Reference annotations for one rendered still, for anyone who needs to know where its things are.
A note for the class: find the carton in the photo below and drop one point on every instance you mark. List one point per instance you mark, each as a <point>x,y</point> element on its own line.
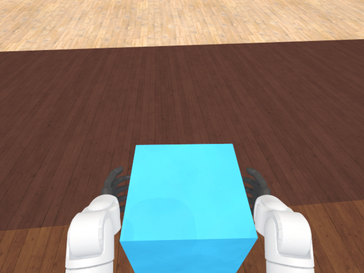
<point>186,210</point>

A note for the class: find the right robot hand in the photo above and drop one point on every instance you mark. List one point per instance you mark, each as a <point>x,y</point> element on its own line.
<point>259,185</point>

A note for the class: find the robot right forearm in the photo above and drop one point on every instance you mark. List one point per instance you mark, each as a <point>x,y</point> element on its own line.
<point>287,237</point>

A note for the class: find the left robot hand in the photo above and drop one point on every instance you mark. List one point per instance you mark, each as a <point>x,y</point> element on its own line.
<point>110,186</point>

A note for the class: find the robot left forearm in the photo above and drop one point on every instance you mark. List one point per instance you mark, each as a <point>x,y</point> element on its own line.
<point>90,239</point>

